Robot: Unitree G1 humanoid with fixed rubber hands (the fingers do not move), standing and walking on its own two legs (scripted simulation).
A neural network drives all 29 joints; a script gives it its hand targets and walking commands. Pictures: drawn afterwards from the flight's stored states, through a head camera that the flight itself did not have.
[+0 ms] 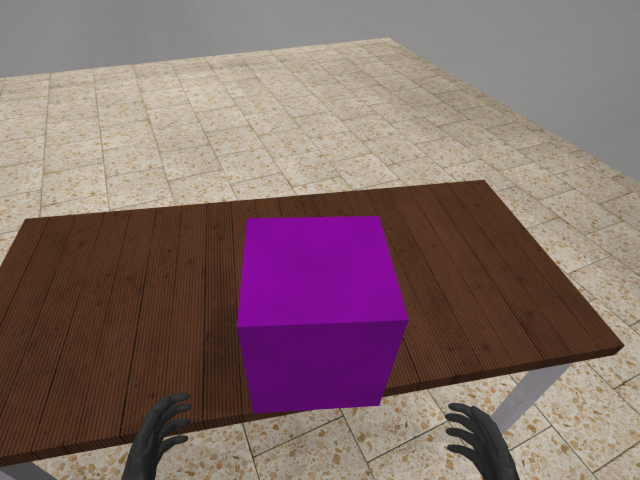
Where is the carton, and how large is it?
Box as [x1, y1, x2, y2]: [237, 216, 407, 412]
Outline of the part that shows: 378,216 247,218 237,330 253,412 367,406 379,404 407,322 407,316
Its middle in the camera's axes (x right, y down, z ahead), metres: -0.01 +0.12 +0.63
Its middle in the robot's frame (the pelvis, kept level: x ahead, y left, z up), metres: +0.39 +0.05 -0.05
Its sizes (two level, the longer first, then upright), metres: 0.210 0.200 0.250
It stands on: a table, 0.60 m high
